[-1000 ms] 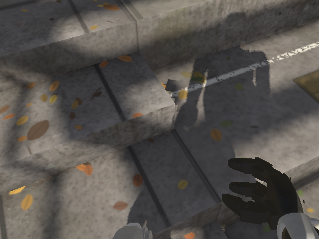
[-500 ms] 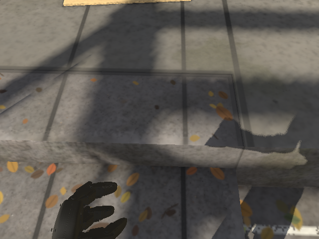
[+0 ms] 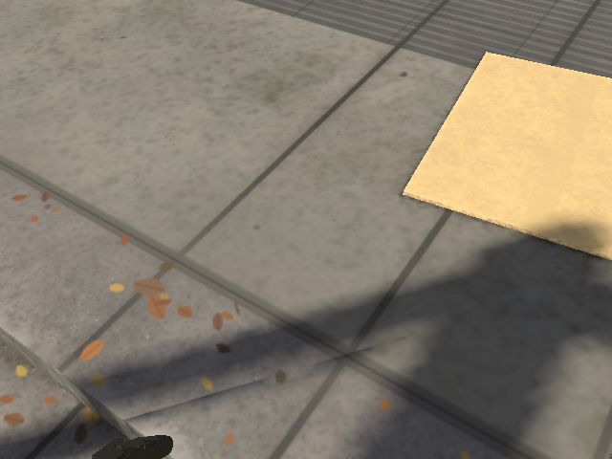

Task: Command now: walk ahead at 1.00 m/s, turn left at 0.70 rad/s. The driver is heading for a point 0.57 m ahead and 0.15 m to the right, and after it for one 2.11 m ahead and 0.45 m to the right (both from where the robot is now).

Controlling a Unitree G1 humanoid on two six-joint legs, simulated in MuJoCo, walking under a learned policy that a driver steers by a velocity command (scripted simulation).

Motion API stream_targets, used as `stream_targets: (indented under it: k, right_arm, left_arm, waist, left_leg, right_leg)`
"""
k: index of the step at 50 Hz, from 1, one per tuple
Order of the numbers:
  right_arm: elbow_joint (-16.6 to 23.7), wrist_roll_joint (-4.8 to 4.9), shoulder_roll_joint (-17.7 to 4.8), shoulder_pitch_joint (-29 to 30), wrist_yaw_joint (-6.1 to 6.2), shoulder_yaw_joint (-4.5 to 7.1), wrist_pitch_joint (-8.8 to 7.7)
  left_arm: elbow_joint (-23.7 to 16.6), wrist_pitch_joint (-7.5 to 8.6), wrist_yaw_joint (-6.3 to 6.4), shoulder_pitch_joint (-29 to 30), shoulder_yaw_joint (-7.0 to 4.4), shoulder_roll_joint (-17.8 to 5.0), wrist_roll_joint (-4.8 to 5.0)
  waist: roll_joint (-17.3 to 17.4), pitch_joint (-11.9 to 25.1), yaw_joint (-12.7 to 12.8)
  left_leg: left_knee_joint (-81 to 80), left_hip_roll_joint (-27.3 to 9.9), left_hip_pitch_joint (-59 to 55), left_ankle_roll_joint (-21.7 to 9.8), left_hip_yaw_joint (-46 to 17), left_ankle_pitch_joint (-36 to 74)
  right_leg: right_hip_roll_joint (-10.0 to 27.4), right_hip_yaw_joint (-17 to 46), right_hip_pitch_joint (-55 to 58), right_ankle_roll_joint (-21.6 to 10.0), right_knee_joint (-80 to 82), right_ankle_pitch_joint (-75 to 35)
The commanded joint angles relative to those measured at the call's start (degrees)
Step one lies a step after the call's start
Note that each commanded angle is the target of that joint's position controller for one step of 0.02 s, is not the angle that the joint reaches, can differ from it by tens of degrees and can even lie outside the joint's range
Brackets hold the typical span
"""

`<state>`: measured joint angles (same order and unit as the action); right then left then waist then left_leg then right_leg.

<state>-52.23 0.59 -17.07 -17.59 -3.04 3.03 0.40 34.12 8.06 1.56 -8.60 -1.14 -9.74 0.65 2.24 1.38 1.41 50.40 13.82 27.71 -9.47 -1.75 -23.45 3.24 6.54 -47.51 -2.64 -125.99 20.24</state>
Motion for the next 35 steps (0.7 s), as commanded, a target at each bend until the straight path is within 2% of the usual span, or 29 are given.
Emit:
stream_targets:
  k: [1,2,3,4,5,6,7,8,9,10,11,12,13,14,15,16,17,18,19,21,23,24,27,30,31,32,33,34,35]
  right_arm:
    - [2.5,-3.34,-0.6,7.4,0.24,-0.11,-4.29]
    - [1.1,-3.92,-1.1,6.9,1.05,-0.41,-5.27]
    - [-8.5,2.73,2.6,3.2,-3.65,-2.47,-4.52]
    - [-9.6,4.02,0.7,0.5,-4.12,-2.24,-4.37]
    - [-2.6,-0.61,-3.5,2.4,0.70,-0.70,-5.93]
    - [-1.6,-0.64,-4.5,1.2,2.25,-0.41,-6.64]
    - [-3.5,4.08,-7.9,-2.3,0.06,0.13,-6.52]
    - [-3.4,5.48,-13.0,-9.1,0.33,1.76,-7.08]
    - [2.0,1.27,-13.7,-1.5,2.40,2.45,-7.68]
    - [3.4,-0.44,-13.8,0.0,3.29,2.79,-7.59]
    - [4.7,-1.14,-12.8,1.6,3.56,3.29,-7.17]
    - [3.1,2.44,-14.4,4.0,4.99,3.28,-4.91]
    - [7.2,-1.94,-0.5,7.6,5.43,0.02,-6.67]
    - [17.2,-6.54,9.7,-3.1,1.22,-2.00,-8.38]
    - [17.8,-6.36,6.0,-3.1,0.16,-2.03,-9.66]
    - [20.2,-5.56,4.9,1.4,0.19,-2.25,-10.36]
    - [22.4,-6.04,5.4,7.2,0.93,-2.82,-10.37]
    - [24.6,-5.89,7.1,10.9,1.86,-3.73,-9.21]
    - [25.6,-5.91,8.9,12.7,2.42,-4.67,-7.35]
    - [25.8,-4.30,4.7,11.3,3.00,-4.44,-5.02]
    - [28.2,-3.32,0.8,18.6,2.61,-4.02,-5.59]
    - [28.7,-2.99,1.1,20.9,1.95,-4.31,-5.86]
    - [28.0,-1.87,4.8,24.7,0.79,-5.60,-6.40]
    - [25.6,-1.73,1.2,21.9,1.80,-4.03,-6.47]
    - [24.9,-1.44,-1.5,17.1,2.74,-2.71,-6.81]
    - [22.6,-1.40,-3.7,7.4,3.90,-1.46,-7.30]
    - [19.9,-2.39,-7.3,-4.7,5.28,0.27,-7.45]
    - [18.3,-4.02,-9.7,-11.6,6.05,1.19,-7.12]
    - [18.8,-5.67,-10.7,-5.5,5.28,1.65,-7.17]
  left_arm:
    - [-7.4,-3.35,0.55,-2.6,4.58,6.8,-3.80]
    - [-9.2,-4.93,0.86,1.7,4.54,7.0,-3.43]
    - [-15.1,-5.15,2.49,11.7,4.14,3.8,3.15]
    - [-19.5,-5.94,3.99,19.2,5.43,5.5,4.03]
    - [-14.8,-6.46,2.45,11.0,5.42,4.4,-2.46]
    - [-12.0,-6.88,0.97,7.9,3.61,0.7,-2.75]
    - [-12.9,-7.92,1.22,5.4,4.22,1.5,5.74]
    - [-9.7,-7.49,1.04,0.5,3.75,0.8,7.27]
    - [-6.4,-7.46,-0.06,-2.6,1.26,-3.0,-1.07]
    - [-4.0,-8.44,-0.68,-7.7,-0.68,-6.7,-1.54]
    - [-2.8,-8.83,-1.02,-10.8,-2.31,-10.1,-0.36]
    - [-1.1,-7.83,-1.90,-13.7,-2.43,-12.6,7.91]
    - [5.6,-6.62,-4.70,-15.7,-1.75,-13.3,3.60]
    - [5.0,-7.27,-1.85,-9.7,-2.55,-11.8,-0.73]
    - [4.8,-6.73,-1.48,-7.4,-2.30,-8.6,-1.76]
    - [6.4,-5.89,-1.39,-8.5,-1.87,-5.2,-2.40]
    - [8.1,-4.94,-1.57,-9.4,-1.99,-4.5,-2.60]
    - [10.6,-3.75,-1.51,-11.6,-2.36,-5.6,-3.12]
    - [13.5,-3.02,-1.81,-14.0,-2.37,-5.3,-2.70]
    - [12.7,-2.26,-2.63,-12.3,-2.05,-6.5,-1.40]
    - [11.9,-1.92,-2.15,-14.0,-2.32,-8.3,-1.42]
    - [11.4,-1.71,-1.63,-15.4,-2.98,-10.0,-1.52]
    - [12.4,-2.13,-0.82,-21.1,-4.51,-13.1,0.03]
    - [12.8,-2.18,-0.97,-22.2,-5.20,-14.9,0.05]
    - [12.5,-1.84,-1.20,-20.9,-5.47,-16.2,-0.41]
    - [10.9,-1.34,-1.65,-15.5,-5.91,-18.0,-0.46]
    - [8.3,-0.68,-2.21,-10.9,-5.55,-15.6,-0.83]
    - [6.6,-0.49,-1.93,-11.6,-3.17,-6.0,-1.90]
    - [3.8,-1.72,-1.22,-17.8,-2.45,-7.9,2.10]
  waist:
    - [-0.9,-6.4,8.4]
    - [0.6,-7.1,7.1]
    - [-1.8,-11.7,6.0]
    - [-2.8,-14.1,5.1]
    - [0.5,-8.4,6.5]
    - [-3.3,-3.5,4.0]
    - [-8.6,3.2,6.7]
    - [-5.5,9.2,5.6]
    - [2.7,10.5,5.7]
    - [6.2,13.0,9.8]
    - [9.2,13.3,12.7]
    - [2.0,9.1,19.7]
    - [-13.5,6.8,16.5]
    - [-23.6,9.4,-2.6]
    - [-13.3,6.6,-2.4]
    - [-4.3,0.8,-3.2]
    - [1.9,-1.9,-2.8]
    - [4.2,-4.9,-3.3]
    - [4.4,-6.4,-3.8]
    - [5.9,-8.2,-6.4]
    - [4.6,-9.3,-3.2]
    - [2.8,-6.7,-1.0]
    - [-1.7,-1.4,3.1]
    - [-6.9,5.6,2.3]
    - [-9.2,9.0,-1.1]
    - [-9.9,13.4,-7.6]
    - [-7.7,19.0,-13.0]
    - [4.7,21.2,-12.2]
    - [14.8,28.5,-7.1]
  left_leg:
    - [-32.0,-14.0,6.5,-2.6,-15.9,-0.7]
    - [-33.9,-14.1,8.4,-3.3,-14.1,2.0]
    - [-35.5,-16.9,11.7,-2.7,-16.2,0.4]
    - [-41.4,-17.9,16.5,-2.1,-13.2,-0.6]
    - [-47.8,-15.3,13.7,-3.0,-8.6,5.1]
    - [-52.1,-16.6,11.2,-3.9,-8.1,14.6]
    - [-47.4,-13.8,14.5,-1.6,-0.6,28.3]
    - [-40.9,-13.9,8.1,-2.5,0.1,56.1]
    - [-41.1,-20.3,-4.0,-2.6,-1.0,73.8]
    - [-32.3,-23.3,-18.7,-1.8,-0.1,91.2]
    - [-19.6,-25.2,-24.5,-1.5,0.3,103.3]
    - [8.0,-19.0,-23.4,2.1,5.3,94.8]
    - [40.3,-7.9,1.2,3.0,3.2,12.3]
    - [52.4,-6.1,20.6,4.2,-6.6,9.1]
    - [56.7,-8.8,25.1,3.9,-7.2,13.9]
    - [58.4,-10.7,26.8,4.5,-6.4,14.8]
    - [62.8,-11.2,28.9,4.3,-5.6,11.7]
    - [62.7,-13.3,31.9,4.4,-4.4,8.3]
    - [63.9,-14.2,33.3,4.0,-3.9,5.9]
    - [40.7,-17.8,25.6,5.5,-2.1,1.1]
    - [20.6,-18.7,16.6,8.4,2.3,7.4]
    - [12.4,-18.2,12.5,9.3,3.1,14.0]
    - [-9.2,-12.7,4.5,9.1,4.8,25.7]
    - [-19.7,-7.5,-8.1,7.5,6.0,24.4]
    - [-21.3,-8.3,-15.7,7.0,3.8,22.5]
    - [-23.7,-11.7,-27.5,6.0,0.4,22.0]
    - [-21.6,-18.0,-41.8,4.5,-3.6,13.8]
    - [-16.2,-33.8,-54.8,3.6,-16.6,16.0]
    - [-23.6,-42.3,-60.5,-5.4,-42.9,7.2]
  right_leg:
    - [-0.6,-3.3,-20.1,-1.1,-2.4,3.9]
    - [-0.2,-4.9,-22.6,-0.8,-5.3,3.4]
    - [1.1,-9.2,-25.8,0.3,-3.1,6.8]
    - [1.9,-10.5,-22.8,-0.3,10.6,4.9]
    - [2.3,-8.6,-11.4,-1.0,24.3,-2.6]
    - [2.0,-12.0,0.5,-1.3,28.8,-8.1]
    - [-0.5,-18.3,25.3,-0.7,39.7,-15.4]
    - [-5.6,-22.5,38.1,0.2,45.9,-14.8]
    - [-4.6,-18.9,30.2,-2.8,48.9,-4.5]
    - [-6.3,-20.4,27.0,-3.7,50.0,6.6]
    - [-8.8,-20.2,26.7,-5.5,54.4,15.6]
    - [-7.0,-15.2,29.6,-9.5,77.0,9.9]
    - [-4.5,8.1,40.0,-13.6,84.6,8.0]
    - [2.3,47.9,42.0,-19.0,103.4,22.6]
    - [7.4,56.6,40.9,-18.5,112.5,38.0]
    - [7.0,53.4,34.9,-17.5,113.0,34.7]
    - [5.3,47.4,30.0,-16.7,110.8,28.3]
    - [3.1,37.1,25.6,-15.3,108.2,22.3]
    - [0.4,28.2,21.7,-13.9,106.3,15.0]
    - [-3.7,16.6,14.8,-13.2,109.6,10.5]
    - [-5.5,13.8,12.8,-14.2,116.2,-3.6]
    - [-5.2,13.8,16.1,-14.2,118.9,-9.4]
    - [-4.5,12.8,33.3,-10.4,116.4,-36.0]
    - [-4.1,11.9,43.7,-6.2,104.0,-62.8]
    - [-3.3,12.9,44.0,-4.8,95.1,-65.1]
    - [-3.9,13.0,39.3,-4.0,83.6,-61.0]
    - [-5.6,11.3,30.3,-4.3,70.6,-46.7]
    - [-7.9,5.0,16.0,-5.2,56.7,5.5]
    - [-8.6,0.9,2.8,-3.3,42.4,7.8]
